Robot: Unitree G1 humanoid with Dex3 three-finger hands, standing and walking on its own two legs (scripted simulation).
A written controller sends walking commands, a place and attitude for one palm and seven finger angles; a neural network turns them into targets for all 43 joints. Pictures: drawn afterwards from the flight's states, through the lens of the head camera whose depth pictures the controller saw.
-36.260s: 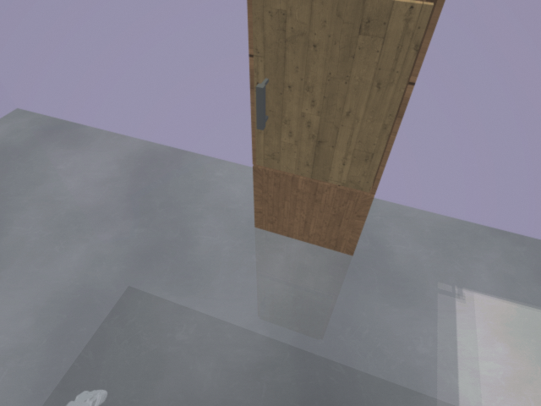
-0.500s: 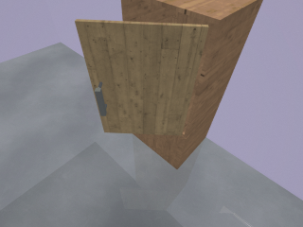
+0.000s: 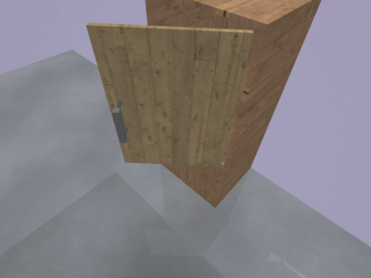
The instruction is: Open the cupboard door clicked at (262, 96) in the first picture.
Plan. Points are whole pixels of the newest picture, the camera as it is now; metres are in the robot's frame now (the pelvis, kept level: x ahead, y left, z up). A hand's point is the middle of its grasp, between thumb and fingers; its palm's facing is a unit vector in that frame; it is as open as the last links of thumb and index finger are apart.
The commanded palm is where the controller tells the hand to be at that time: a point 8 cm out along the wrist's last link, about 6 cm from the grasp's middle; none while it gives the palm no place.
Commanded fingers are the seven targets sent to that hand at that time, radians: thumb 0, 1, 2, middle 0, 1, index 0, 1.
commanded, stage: shuffle to correct the standing spot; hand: left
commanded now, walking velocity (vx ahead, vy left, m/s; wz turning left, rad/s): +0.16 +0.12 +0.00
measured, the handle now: (121, 122) +0.61 +0.26 -0.07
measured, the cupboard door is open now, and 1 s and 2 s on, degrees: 41 41 41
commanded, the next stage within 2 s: come to a stop and stand still in 0.26 s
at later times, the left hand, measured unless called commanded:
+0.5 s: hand out of the picture +0.06 +0.20 -0.18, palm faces +0.02 -0.99 -0.16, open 7.3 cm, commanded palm none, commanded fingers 0.00 0.90 0.90 -0.20 -0.30 -0.20 -0.30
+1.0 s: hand out of the picture +0.12 +0.19 -0.18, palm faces -0.01 -0.97 -0.24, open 7.3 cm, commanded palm none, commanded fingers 0.00 0.90 0.90 -0.20 -0.30 -0.20 -0.30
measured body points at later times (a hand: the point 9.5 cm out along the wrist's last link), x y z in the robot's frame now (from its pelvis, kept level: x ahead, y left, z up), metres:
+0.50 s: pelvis +0.05 +0.03 +0.00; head +0.07 +0.05 +0.45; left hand +0.06 +0.25 -0.17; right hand -0.01 -0.17 -0.16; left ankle +0.01 +0.10 -0.74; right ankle +0.07 -0.09 -0.72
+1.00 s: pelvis +0.05 +0.01 -0.02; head +0.05 +0.00 +0.43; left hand +0.12 +0.24 -0.16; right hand +0.09 -0.24 -0.17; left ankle +0.01 +0.10 -0.74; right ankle +0.10 -0.10 -0.74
